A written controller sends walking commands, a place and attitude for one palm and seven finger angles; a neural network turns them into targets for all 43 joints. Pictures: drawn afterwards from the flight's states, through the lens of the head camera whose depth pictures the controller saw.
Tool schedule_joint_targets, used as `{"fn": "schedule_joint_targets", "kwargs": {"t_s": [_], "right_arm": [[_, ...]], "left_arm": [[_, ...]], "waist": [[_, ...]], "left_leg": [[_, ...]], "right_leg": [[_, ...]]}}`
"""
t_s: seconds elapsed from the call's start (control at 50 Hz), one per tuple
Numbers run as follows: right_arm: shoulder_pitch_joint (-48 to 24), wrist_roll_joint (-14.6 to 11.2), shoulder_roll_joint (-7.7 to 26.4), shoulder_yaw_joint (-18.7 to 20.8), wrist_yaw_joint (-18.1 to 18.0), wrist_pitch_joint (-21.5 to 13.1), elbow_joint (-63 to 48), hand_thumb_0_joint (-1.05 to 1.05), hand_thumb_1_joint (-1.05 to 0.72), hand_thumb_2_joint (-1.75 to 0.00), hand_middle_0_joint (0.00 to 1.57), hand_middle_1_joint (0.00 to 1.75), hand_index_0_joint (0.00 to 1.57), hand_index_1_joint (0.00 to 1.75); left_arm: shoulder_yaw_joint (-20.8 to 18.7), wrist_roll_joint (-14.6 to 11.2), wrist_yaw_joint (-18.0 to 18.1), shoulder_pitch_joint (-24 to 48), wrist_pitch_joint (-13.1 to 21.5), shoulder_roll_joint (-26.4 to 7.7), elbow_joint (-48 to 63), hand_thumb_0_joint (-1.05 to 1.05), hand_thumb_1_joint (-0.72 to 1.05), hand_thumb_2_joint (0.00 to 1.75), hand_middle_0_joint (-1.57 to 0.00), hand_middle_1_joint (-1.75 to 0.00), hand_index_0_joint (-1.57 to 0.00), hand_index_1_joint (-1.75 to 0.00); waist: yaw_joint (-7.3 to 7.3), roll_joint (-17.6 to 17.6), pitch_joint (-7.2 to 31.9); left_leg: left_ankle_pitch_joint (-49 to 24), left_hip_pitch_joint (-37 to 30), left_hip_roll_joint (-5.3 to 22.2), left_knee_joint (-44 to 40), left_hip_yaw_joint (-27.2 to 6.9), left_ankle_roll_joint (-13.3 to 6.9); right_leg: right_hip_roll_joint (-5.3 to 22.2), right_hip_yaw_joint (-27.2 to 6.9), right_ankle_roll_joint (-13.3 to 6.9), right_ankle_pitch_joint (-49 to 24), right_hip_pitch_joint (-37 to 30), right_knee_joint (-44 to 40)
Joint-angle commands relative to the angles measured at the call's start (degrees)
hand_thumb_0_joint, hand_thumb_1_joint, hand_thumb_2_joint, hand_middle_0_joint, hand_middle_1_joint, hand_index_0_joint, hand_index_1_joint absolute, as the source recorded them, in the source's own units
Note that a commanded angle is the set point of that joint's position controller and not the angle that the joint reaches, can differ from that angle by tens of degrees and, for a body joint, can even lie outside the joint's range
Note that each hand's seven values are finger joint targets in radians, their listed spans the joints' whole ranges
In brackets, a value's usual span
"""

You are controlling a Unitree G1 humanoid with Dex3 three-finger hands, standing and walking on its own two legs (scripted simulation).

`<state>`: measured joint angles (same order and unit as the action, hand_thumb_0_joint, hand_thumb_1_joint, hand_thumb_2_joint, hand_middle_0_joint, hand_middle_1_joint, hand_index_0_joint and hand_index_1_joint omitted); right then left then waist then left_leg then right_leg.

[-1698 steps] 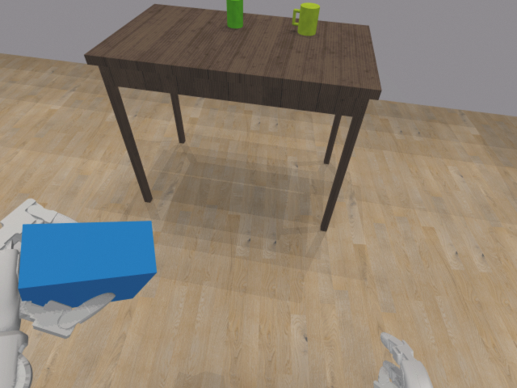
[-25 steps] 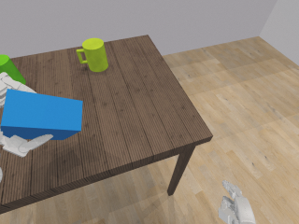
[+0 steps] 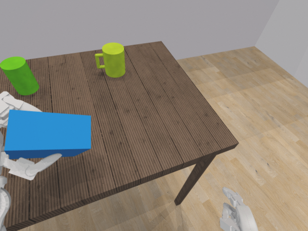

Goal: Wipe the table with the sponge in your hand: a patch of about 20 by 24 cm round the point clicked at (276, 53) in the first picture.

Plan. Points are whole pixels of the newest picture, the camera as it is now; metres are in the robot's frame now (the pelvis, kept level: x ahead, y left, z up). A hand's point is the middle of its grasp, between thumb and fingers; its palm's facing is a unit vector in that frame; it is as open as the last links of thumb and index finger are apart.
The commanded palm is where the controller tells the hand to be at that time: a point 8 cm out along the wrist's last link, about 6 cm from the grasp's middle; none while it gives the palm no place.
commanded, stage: come to a stop and stand still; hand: left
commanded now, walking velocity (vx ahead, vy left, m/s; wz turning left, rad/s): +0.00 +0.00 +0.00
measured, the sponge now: (60, 138) +0.25 +0.23 +0.15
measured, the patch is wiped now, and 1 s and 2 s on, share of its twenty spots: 0.00 0.00 0.00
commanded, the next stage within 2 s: look again from close up in 0.30 s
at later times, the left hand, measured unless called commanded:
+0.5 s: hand (38, 140) +0.23 +0.25 +0.16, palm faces +0.36 -0.83 -0.44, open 10.4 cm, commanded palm +0.17 +0.28 +0.18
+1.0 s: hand (51, 151) +0.21 +0.22 +0.16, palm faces +0.37 -0.84 -0.40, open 10.4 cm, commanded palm +0.16 +0.26 +0.18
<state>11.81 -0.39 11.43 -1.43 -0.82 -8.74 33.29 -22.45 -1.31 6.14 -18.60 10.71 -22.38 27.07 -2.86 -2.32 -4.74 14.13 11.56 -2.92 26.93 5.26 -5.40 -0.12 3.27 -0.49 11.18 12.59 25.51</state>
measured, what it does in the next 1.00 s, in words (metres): stands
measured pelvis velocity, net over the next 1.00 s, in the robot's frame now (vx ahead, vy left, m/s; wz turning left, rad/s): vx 0.00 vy -0.03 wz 0.01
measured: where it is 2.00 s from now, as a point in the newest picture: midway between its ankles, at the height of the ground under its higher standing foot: outside the picture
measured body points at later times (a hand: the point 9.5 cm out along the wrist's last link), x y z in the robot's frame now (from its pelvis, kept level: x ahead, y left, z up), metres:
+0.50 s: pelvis +0.01 +0.00 +0.00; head +0.05 +0.02 +0.45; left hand +0.20 +0.29 +0.19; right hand +0.20 -0.21 -0.07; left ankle +0.01 +0.05 -0.74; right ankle +0.03 -0.12 -0.74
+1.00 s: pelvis +0.00 -0.03 +0.00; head +0.01 -0.02 +0.45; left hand +0.19 +0.27 +0.18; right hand +0.18 -0.26 -0.07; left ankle +0.01 +0.05 -0.74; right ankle +0.03 -0.12 -0.74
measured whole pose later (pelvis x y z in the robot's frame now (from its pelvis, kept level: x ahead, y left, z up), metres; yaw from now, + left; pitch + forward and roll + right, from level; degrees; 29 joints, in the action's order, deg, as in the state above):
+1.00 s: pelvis +0.00 -0.03 +0.00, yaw +1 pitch -1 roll -1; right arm 12.6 -0.7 12.7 -0.8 -2.0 -5.7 33.1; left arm -19.3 -2.6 6.0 -26.0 9.7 -22.0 25.1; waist -0.4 0.2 -1.2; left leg 13.5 12.7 -0.8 26.6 3.4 -3.3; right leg -2.4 5.0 -2.5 9.3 11.7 21.4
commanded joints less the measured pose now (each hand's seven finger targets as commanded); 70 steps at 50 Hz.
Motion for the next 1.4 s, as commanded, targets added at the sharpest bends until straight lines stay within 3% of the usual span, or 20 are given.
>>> {"fn": "schedule_joint_targets", "kwargs": {"t_s": [0.0, 0.1, 0.22, 0.32, 0.48, 0.54, 0.64, 0.72, 0.74, 0.88, 0.98, 1.02, 1.04, 1.06, 1.08, 1.12, 1.16, 1.28, 1.32, 1.38], "right_arm": [[-3.66, -0.15, 7.41, 3.23, 0.07, -2.79, -8.99, 0.00, -0.90, -0.90, 0.20, 0.30, 0.20, 0.30], [-3.49, 0.28, 7.00, 3.28, -0.21, -0.66, -9.82, 0.00, -0.90, -0.90, 0.20, 0.30, 0.20, 0.30], [-5.62, 0.25, 6.50, 2.69, 0.39, -0.92, -10.87, 0.00, -0.90, -0.90, 0.20, 0.30, 0.20, 0.30], [-4.95, -0.02, 6.77, 3.16, 0.88, -1.33, -10.52, 0.00, -0.90, -0.90, 0.20, 0.30, 0.20, 0.30], [-3.68, -0.77, 7.72, 3.93, -0.53, 0.58, -10.12, 0.00, -0.90, -0.90, 0.20, 0.30, 0.20, 0.30], [-4.67, -0.65, 7.54, 3.26, -1.05, 0.75, -9.76, 0.00, -0.90, -0.90, 0.20, 0.30, 0.20, 0.30], [-6.00, -0.48, 7.33, 2.91, -1.85, 0.08, -9.78, 0.00, -0.90, -0.90, 0.20, 0.30, 0.20, 0.30], [-6.51, -0.91, 7.38, 3.30, -1.94, -0.71, -9.42, 0.00, -0.90, -0.90, 0.20, 0.30, 0.20, 0.30], [-5.87, -0.44, 7.27, 2.94, -1.96, -0.43, -9.68, 0.00, -0.90, -0.90, 0.20, 0.30, 0.20, 0.30], [-4.90, -0.66, 7.78, 3.46, -1.57, -0.41, -9.70, 0.00, -0.90, -0.90, 0.20, 0.30, 0.20, 0.30], [-5.15, -0.58, 7.85, 3.24, -1.87, -0.59, -9.52, 0.00, -0.90, -0.90, 0.20, 0.30, 0.20, 0.30], [-6.17, -0.89, 7.82, 3.06, -1.88, -0.89, -9.17, 0.00, -0.90, -0.90, 0.20, 0.30, 0.20, 0.30], [4.30, 2.16, 9.02, 3.31, -1.64, -3.41, -7.31, 0.00, -0.90, -0.90, 0.20, 0.30, 0.20, 0.30], [-2.43, 0.52, 2.80, 0.64, -1.48, -2.60, -5.33, 0.00, -0.90, -0.90, 0.20, 0.30, 0.20, 0.30], [-2.47, 0.02, 5.53, 2.87, -1.53, -3.22, -8.80, 0.00, -0.90, -0.90, 0.20, 0.30, 0.20, 0.30], [-4.03, -1.02, 6.84, 3.54, -0.37, -4.13, -8.22, 0.00, -0.90, -0.90, 0.20, 0.30, 0.20, 0.30], [-3.55, -0.51, 7.84, 3.67, 0.68, -4.13, -8.90, 0.00, -0.90, -0.90, 0.20, 0.30, 0.20, 0.30], [-4.54, -0.36, 7.57, 3.69, 0.04, -4.37, -9.90, 0.00, -0.90, -0.90, 0.20, 0.30, 0.20, 0.30], [-5.52, -0.49, 7.48, 3.50, -0.79, -3.83, -9.41, 0.00, -0.90, -0.90, 0.20, 0.30, 0.20, 0.30], [-4.07, -0.45, 7.24, 3.62, -1.48, -3.29, -9.23, 0.00, -0.90, -0.90, 0.20, 0.30, 0.20, 0.30]], "left_arm": [[-1.72, 0.06, -0.15, -0.06, 3.97, -6.33, 9.31, 0.00, 0.10, 1.30, -1.20, -1.60, -1.20, -1.60], [-4.01, 0.09, -0.41, 2.19, 3.54, -8.67, 8.98, 0.00, 0.10, 1.30, -1.20, -1.60, -1.20, -1.60], [-4.97, 0.13, -0.29, 3.80, 3.88, -11.22, 17.83, 0.00, 0.10, 1.30, -1.20, -1.60, -1.20, -1.60], [-5.39, -0.22, 0.17, -0.53, 4.02, -10.69, 18.72, 0.00, 0.10, 1.30, -1.20, -1.60, -1.20, -1.60], [-5.50, -2.24, 0.18, -4.02, 3.20, -8.84, 10.55, 0.00, 0.10, 1.30, -1.20, -1.60, -1.20, -1.60], [-2.72, -2.29, 0.26, -3.39, 3.18, -6.35, 9.46, 0.00, 0.10, 1.30, -1.20, -1.60, -1.20, -1.60], [-1.84, -1.88, 1.00, 0.87, 3.07, -7.31, 12.04, 0.00, 0.10, 1.30, -1.20, -1.60, -1.20, -1.60], [-3.91, -1.30, 1.69, 1.93, 2.76, -10.16, 13.24, 0.00, 0.10, 1.30, -1.20, -1.60, -1.20, -1.60], [-2.31, -1.61, 1.52, 1.46, 2.98, -8.10, 11.99, 0.00, 0.10, 1.30, -1.20, -1.60, -1.20, -1.60], [-3.50, -1.91, 1.12, -1.91, 2.87, -8.87, 10.26, 0.00, 0.10, 1.30, -1.20, -1.60, -1.20, -1.60], [-3.48, -2.23, 1.01, -2.81, 2.48, -8.71, 9.69, 0.00, 0.10, 1.30, -1.20, -1.60, -1.20, -1.60], [-3.22, -1.91, 1.25, -1.37, 2.51, -9.12, 11.04, 0.00, 0.10, 1.30, -1.20, -1.60, -1.20, -1.60], [-34.76, 7.14, 1.27, 56.79, 8.90, -53.33, 25.01, 0.00, 0.10, 1.30, -1.20, -1.60, -1.20, -1.60], [-12.28, 1.33, -1.32, 22.08, 6.21, -17.73, -10.37, 0.00, 0.10, 1.30, -1.20, -1.60, -1.20, -1.60], [-8.47, -0.76, -1.05, 8.78, 6.52, -13.07, -3.67, 0.00, 0.10, 1.30, -1.20, -1.60, -1.20, -1.60], [0.37, -2.65, -1.81, 2.76, 6.95, -3.84, -0.28, 0.00, 0.10, 1.30, -1.20, -1.60, -1.20, -1.60], [-0.31, -2.03, -1.16, 1.36, 7.92, -6.16, 9.98, 0.00, 0.10, 1.30, -1.20, -1.60, -1.20, -1.60], [-7.01, -2.12, 0.66, -3.50, 7.30, -11.20, 13.14, 0.00, 0.10, 1.30, -1.20, -1.60, -1.20, -1.60], [-10.91, -2.41, 1.29, -2.21, 7.23, -14.08, 12.07, 0.00, 0.10, 1.30, -1.20, -1.60, -1.20, -1.60], [-8.32, -2.65, 0.74, 1.33, 7.23, -11.81, 11.49, 0.00, 0.10, 1.30, -1.20, -1.60, -1.20, -1.60]], "waist": [[0.96, 6.05, 7.43], [1.27, 5.34, 8.83], [1.09, 11.49, 13.19], [1.28, 12.44, 14.49], [1.97, 5.31, 12.25], [1.98, 5.51, 11.15], [1.82, 3.96, 10.74], [1.80, 6.74, 8.98], [1.82, 5.85, 8.59], [2.13, 3.83, 8.28], [1.98, 2.53, 10.56], [2.02, 5.15, 11.18], [2.10, -3.27, -0.44], [1.73, 0.62, 12.37], [-0.86, 2.31, 6.95], [0.82, 13.35, 13.13], [0.40, 13.69, 13.84], [0.73, -1.58, 11.41], [1.09, 1.33, 11.08], [1.62, 7.93, 11.02]], "left_leg": [[-3.37, 1.92, 12.67, -12.35, -13.97, 5.65], [-22.82, -4.50, 12.77, -9.50, -12.27, 8.83], [-39.55, -11.32, 11.54, -5.42, -10.01, 10.39], [-38.67, -10.58, 11.04, -4.14, -9.94, 10.70], [-18.95, -0.46, 8.79, -4.05, -9.82, 8.64], [-12.04, -0.65, 8.39, -5.57, -9.51, 7.20], [-4.46, 0.43, 8.02, -6.48, -9.92, 4.52], [-0.83, 0.74, 7.63, -6.85, -9.83, 4.14], [0.97, 2.28, 7.51, -6.79, -9.87, 3.65], [2.35, 0.90, 6.32, -3.23, -9.84, 3.38], [-3.81, 0.26, 7.55, -5.47, -10.11, 3.34], [-6.47, -0.84, 7.99, -6.57, -10.41, 3.64], [-5.23, 8.61, 8.11, -0.12, -4.36, 3.22], [-6.75, 1.21, 5.09, -1.04, -7.52, 3.09], [-4.09, 1.51, 5.82, -1.34, -7.41, 4.02], [-2.02, -2.19, 6.00, -5.07, -6.82, 3.40], [-1.41, 2.76, 8.60, -7.78, -9.75, 2.43], [-6.01, 5.24, 8.66, -6.89, -11.34, 3.78], [-9.16, 3.31, 8.37, -6.75, -11.14, 4.72], [-18.66, 1.21, 8.89, -5.37, -10.77, 6.04]], "right_leg": [[2.20, -3.13, -0.75, -1.11, -2.96, 1.69], [2.41, -1.89, -0.70, 0.28, 0.36, 2.49], [1.70, -0.51, -1.34, -0.65, -0.02, 2.24], [1.65, -0.46, -2.03, -2.61, -2.51, 0.98], [4.60, -4.18, -2.66, -13.60, -8.62, -2.83], [4.63, -4.91, -2.25, -10.37, -6.18, -3.87], [5.40, -6.90, -1.87, -6.57, -6.26, -6.03], [5.45, -8.88, -2.11, -2.83, -4.40, -7.85], [5.83, -8.35, -1.98, -0.16, -4.99, -8.73], [7.63, -11.08, -2.88, 6.49, -0.19, -12.04], [6.11, -9.17, -1.86, -2.46, -3.58, -8.67], [5.38, -8.20, -1.71, -6.20, -4.41, -6.58], [4.45, -6.98, 5.58, -8.19, 4.88, -11.38], [7.89, -8.06, -1.30, -2.41, 1.40, -6.82], [7.07, -13.80, -0.31, -2.36, 0.47, -10.91], [6.27, -9.90, -1.62, -0.41, -3.30, -5.01], [4.70, -6.93, -0.75, -1.06, -7.64, -0.36], [4.06, -4.62, -0.65, -5.28, -8.39, -0.29], [3.85, -4.78, -0.75, -5.96, -6.63, 0.21], [4.02, -4.05, -1.06, -9.76, -6.67, 1.20]]}}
